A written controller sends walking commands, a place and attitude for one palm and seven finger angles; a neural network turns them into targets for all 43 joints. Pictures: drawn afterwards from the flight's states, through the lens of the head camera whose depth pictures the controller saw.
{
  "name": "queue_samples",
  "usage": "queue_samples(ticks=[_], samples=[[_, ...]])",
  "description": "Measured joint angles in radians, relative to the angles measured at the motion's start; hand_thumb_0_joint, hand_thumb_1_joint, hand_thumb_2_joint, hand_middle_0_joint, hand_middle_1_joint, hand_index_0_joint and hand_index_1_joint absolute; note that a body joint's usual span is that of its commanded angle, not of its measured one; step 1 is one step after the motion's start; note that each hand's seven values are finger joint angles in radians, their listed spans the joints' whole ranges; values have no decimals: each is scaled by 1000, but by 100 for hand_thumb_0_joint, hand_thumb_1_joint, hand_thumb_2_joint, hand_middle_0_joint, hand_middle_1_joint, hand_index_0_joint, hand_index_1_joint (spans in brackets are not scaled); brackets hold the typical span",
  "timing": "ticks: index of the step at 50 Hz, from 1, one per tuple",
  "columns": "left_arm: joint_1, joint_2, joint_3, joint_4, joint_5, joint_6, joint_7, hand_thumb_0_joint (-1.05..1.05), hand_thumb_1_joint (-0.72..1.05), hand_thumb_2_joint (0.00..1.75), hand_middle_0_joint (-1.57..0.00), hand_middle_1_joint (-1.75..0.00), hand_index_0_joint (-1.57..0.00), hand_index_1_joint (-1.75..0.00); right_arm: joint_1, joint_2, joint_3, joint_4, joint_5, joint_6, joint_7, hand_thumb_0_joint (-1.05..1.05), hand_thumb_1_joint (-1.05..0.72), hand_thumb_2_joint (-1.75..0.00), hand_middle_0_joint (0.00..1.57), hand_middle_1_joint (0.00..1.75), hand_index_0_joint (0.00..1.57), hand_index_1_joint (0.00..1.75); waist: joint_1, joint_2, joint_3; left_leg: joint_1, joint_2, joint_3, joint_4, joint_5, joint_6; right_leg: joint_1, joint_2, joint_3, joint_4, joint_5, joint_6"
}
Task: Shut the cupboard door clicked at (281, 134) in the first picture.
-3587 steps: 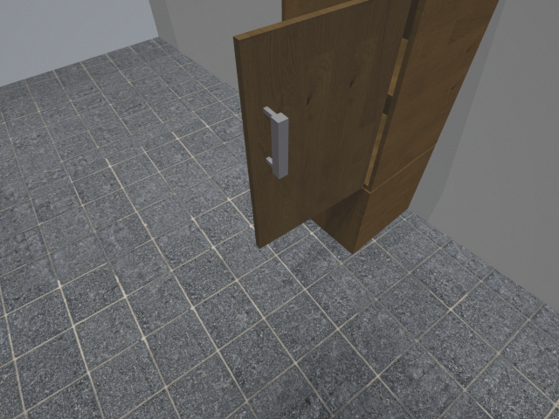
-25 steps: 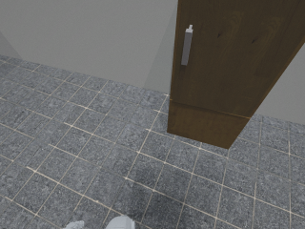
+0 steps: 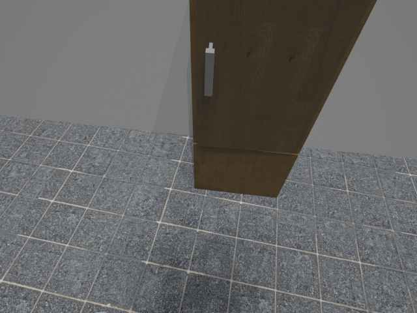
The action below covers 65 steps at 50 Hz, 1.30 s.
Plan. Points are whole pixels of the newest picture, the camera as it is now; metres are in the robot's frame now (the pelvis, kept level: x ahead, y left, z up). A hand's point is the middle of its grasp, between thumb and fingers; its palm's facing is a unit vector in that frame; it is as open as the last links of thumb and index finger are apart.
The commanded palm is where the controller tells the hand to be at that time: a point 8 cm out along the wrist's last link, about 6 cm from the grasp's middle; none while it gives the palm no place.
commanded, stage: take the last steps up to it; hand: left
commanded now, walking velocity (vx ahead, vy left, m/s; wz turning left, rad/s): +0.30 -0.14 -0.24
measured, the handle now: (209, 69) +0.75 +0.03 +0.04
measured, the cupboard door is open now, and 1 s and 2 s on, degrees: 2 2 2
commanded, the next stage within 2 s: come to a stop and stand still in 0.70 s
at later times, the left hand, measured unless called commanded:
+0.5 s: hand out of the picture +0.13 +0.16 -0.19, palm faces -0.08 -0.99 -0.13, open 7.4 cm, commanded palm none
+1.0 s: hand (192, 224) +0.35 +0.06 -0.16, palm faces -0.07 -0.97 -0.23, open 7.2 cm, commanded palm none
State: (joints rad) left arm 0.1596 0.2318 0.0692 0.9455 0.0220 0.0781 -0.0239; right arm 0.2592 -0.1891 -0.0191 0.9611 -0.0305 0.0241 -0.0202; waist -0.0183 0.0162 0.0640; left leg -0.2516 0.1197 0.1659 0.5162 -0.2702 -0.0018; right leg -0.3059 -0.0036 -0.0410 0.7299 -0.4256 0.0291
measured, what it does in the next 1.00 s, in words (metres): walks ahead: right foot, then left foot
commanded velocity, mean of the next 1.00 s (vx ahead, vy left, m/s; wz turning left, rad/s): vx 0.12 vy -0.03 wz -0.07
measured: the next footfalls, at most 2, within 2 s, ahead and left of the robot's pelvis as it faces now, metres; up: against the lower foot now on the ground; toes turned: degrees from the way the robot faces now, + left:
right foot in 0.06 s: +0.01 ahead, -0.13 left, +0.00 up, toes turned -3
left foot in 0.38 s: +0.19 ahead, +0.09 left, +0.00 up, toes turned +5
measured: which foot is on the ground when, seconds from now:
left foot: down 0.00-0.06, up 0.08-0.36, down 0.38-0.78, up 0.80-1.00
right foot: up 0.00-0.04, down 0.06-0.38, up 0.40-0.76, down 0.78-1.00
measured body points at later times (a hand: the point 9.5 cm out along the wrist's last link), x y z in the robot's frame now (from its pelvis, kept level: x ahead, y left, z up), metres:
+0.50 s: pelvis +0.12 -0.02 -0.01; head +0.14 +0.01 +0.44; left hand +0.14 +0.22 -0.18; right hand +0.14 -0.27 -0.14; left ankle +0.15 +0.08 -0.74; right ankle +0.03 -0.13 -0.66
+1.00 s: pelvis +0.26 -0.12 +0.00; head +0.30 -0.14 +0.45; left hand +0.35 +0.11 -0.15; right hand +0.27 -0.36 -0.16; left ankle +0.27 +0.00 -0.70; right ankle +0.27 -0.21 -0.74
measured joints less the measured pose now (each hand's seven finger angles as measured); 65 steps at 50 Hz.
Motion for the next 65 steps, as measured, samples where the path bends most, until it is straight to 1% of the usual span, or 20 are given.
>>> queue_samples(ticks=[3,6,10,14,18,19,22,24,26,33,38,41,44,49,56,59,60,61,63,65], samples=[[24,-4,-5,-1,6,-20,-10,1,91,90,-20,-30,-20,-30,33,-10,-11,22,7,7,6,0,-90,-90,21,30,21,30,1,-6,-32,-32,5,19,92,-74,-21,100,-1,5,-226,62,-39],[44,-42,-13,19,6,-44,-1,1,91,90,-20,-30,-20,-30,36,-41,-24,60,7,30,9,1,-90,-90,21,30,21,30,-2,41,-36,-123,-6,-71,337,-230,-32,116,29,-9,-221,90,-63],[104,-63,-20,45,5,-69,11,1,91,90,-20,-30,-20,-30,25,-51,-34,63,2,20,19,1,-91,-90,21,29,20,30,0,24,-45,-224,-32,-86,495,-166,-45,181,32,3,-311,118,-71],[143,-64,-23,87,7,-77,9,1,91,90,-20,-30,-20,-30,2,-43,-36,34,0,-1,26,1,-91,-90,20,29,20,30,0,0,-44,-242,-28,-75,378,-103,-50,225,39,10,-359,116,-68],[166,-53,-17,121,4,-74,5,1,90,90,-20,-30,-21,-30,-16,-26,-25,14,1,-33,22,1,-91,-90,20,29,20,30,8,-30,-35,-162,-38,-57,143,-29,-40,248,45,17,-311,52,-57],[175,-50,-14,125,1,-72,3,1,90,90,-20,-30,-21,-30,-17,-25,-21,7,-2,-47,20,1,-91,-90,20,29,20,30,11,-35,-36,-133,-42,-56,84,6,-23,231,46,25,-250,15,-59],[166,-32,-8,138,3,-48,-5,1,91,90,-20,-30,-20,-30,-26,-5,-8,-1,-12,-71,6,0,-91,-90,20,29,20,30,10,-70,-28,-117,-41,-18,130,-7,29,71,39,46,145,-54,-74],[142,-22,-3,138,10,-39,-12,1,91,90,-20,-30,-20,-30,-9,7,-3,-1,-10,-72,-2,0,-91,-90,20,29,21,30,4,-75,-27,-74,-39,-7,92,-17,26,-37,25,35,333,2,-71],[110,-14,2,121,15,-38,-19,1,91,90,-20,-30,-20,-30,15,17,0,12,-9,-72,-7,0,-91,-90,21,29,21,30,5,-70,-23,-23,-36,-3,25,1,14,-115,1,24,388,61,-59],[11,-9,-1,56,9,-55,-18,1,91,90,-20,-30,-20,-30,95,32,-4,72,-6,-56,8,0,-90,-90,21,30,21,30,-11,-31,-9,116,-13,0,-131,20,-23,-194,-68,3,87,191,-23],[-26,-9,-10,42,8,-78,-16,1,91,90,-20,-30,-20,-30,137,35,-15,102,-2,-35,18,0,-90,-90,21,30,21,30,-33,-18,0,153,14,-4,-56,-76,-74,-94,-52,-29,-149,247,-27],[-33,-34,-16,51,8,-114,-1,1,91,90,-20,-30,-20,-30,123,17,-22,127,11,-14,21,1,-90,-90,21,30,21,30,-27,17,11,60,20,-76,226,-239,-36,-66,-23,-44,-133,194,-57],[-21,-70,-31,67,2,-123,19,0,91,90,-20,-30,-20,-30,73,1,-23,129,18,-10,9,1,-91,-90,21,29,20,30,-20,31,20,-68,-29,-117,475,-246,-27,-10,-12,-58,-183,192,-65],[3,-81,-35,89,1,-106,51,-1,94,90,-20,-30,-21,-30,-18,-2,-13,90,28,-2,-3,1,-91,-90,20,29,20,30,2,18,6,-143,-77,-104,359,-184,-50,59,-4,-64,-280,213,-75],[17,-65,-20,87,7,-67,59,0,92,90,-21,-30,-21,-30,-137,-6,-22,28,25,30,5,0,-91,-90,20,29,20,30,40,-7,20,-153,-118,-112,267,-158,-55,94,-11,-72,-261,178,-66],[28,-50,-14,81,6,-53,60,0,92,90,-21,-30,-21,-30,-165,-8,-24,4,24,30,8,0,-91,-90,20,29,20,30,46,-25,26,-108,-115,-116,155,-64,-48,87,-23,-76,-217,151,-51],[35,-45,-13,78,4,-49,60,0,91,90,-20,-30,-21,-30,-167,-11,-23,-5,22,26,10,0,-91,-90,20,29,20,30,47,-25,24,-80,-103,-119,90,43,-38,79,-21,-79,-192,136,-43],[39,-40,-14,75,1,-42,60,0,91,90,-20,-30,-21,-30,-166,-15,-22,-12,19,19,10,0,-91,-90,20,29,20,30,47,-25,22,-71,-102,-119,68,69,-3,66,-23,-83,-161,119,-35],[36,-22,-14,67,-3,-28,65,1,91,90,-20,-30,-21,-30,-171,-8,-14,-20,12,14,6,0,-91,-90,20,29,20,30,57,-49,35,-74,-113,-105,85,35,44,21,-21,-38,-33,-24,-24],[32,-9,-13,60,-3,-15,66,1,91,90,-20,-30,-20,-30,-171,-1,-2,-29,8,11,-3,0,-91,-90,20,29,20,30,58,-56,42,-76,-112,-104,74,27,59,-37,10,22,140,-109,-18]])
